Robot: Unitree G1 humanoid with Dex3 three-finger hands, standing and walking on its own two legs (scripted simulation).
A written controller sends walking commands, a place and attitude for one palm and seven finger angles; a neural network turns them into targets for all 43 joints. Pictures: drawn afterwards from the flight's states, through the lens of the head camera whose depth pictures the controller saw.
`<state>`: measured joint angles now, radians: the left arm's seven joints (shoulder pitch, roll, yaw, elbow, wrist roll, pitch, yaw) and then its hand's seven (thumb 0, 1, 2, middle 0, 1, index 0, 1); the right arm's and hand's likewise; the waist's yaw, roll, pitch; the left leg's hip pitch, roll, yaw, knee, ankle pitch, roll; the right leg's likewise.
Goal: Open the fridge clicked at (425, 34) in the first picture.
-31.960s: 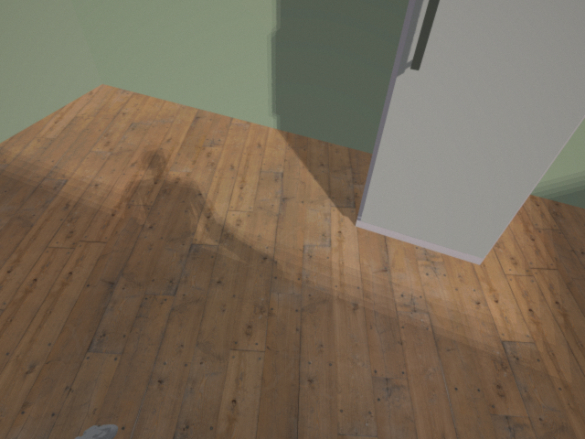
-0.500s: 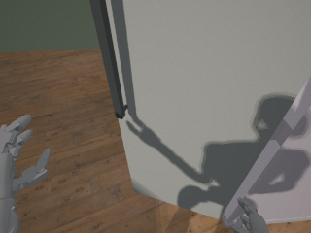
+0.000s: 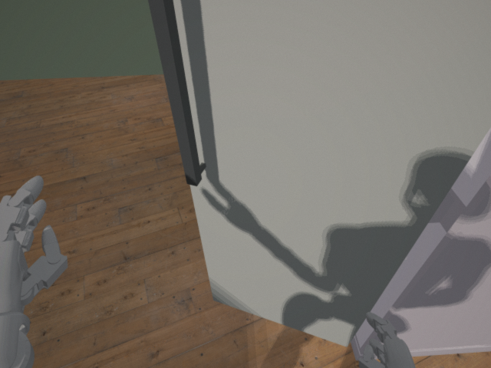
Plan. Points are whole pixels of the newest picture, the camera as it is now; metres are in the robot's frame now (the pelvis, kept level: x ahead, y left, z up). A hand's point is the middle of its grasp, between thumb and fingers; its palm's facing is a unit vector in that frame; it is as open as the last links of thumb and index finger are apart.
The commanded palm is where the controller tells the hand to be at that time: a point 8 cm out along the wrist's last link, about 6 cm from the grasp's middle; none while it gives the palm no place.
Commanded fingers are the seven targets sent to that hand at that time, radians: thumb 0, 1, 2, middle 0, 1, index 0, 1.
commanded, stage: step back with the hand held close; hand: left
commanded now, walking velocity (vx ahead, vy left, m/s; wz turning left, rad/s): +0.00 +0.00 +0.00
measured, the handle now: (181, 72) +0.49 +0.18 +0.27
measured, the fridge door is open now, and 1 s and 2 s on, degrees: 67 67 67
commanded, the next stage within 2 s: stop stepping back and stand still in 1.02 s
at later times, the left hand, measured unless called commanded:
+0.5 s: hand (19, 288) +0.15 +0.29 +0.16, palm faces +0.44 -0.76 -0.49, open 7.4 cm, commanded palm +0.09 +0.32 +0.17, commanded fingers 0.00 0.90 0.90 -0.20 -0.30 -0.20 -0.30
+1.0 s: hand out of the picture +0.03 +0.29 +0.16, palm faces +0.49 -0.76 -0.43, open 7.4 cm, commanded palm -0.03 +0.33 +0.17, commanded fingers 0.00 0.90 0.90 -0.20 -0.30 -0.20 -0.30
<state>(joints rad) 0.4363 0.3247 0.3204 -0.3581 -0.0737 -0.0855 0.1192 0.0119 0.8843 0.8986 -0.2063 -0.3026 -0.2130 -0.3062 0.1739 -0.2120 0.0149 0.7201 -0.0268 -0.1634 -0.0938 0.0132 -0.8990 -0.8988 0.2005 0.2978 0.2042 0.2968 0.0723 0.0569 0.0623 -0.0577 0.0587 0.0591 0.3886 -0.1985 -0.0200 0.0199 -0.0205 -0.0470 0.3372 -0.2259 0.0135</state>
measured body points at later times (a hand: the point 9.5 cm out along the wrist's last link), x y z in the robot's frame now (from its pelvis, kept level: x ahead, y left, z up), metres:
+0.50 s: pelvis -0.06 +0.03 -0.02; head -0.05 +0.02 +0.43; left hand +0.12 +0.33 +0.18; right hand +0.12 -0.20 -0.10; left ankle +0.02 +0.13 -0.75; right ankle -0.02 -0.13 -0.74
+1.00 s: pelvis -0.16 +0.03 -0.01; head -0.14 +0.03 +0.44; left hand +0.00 +0.33 +0.18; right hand +0.03 -0.20 -0.10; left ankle -0.13 +0.15 -0.72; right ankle -0.09 -0.10 -0.75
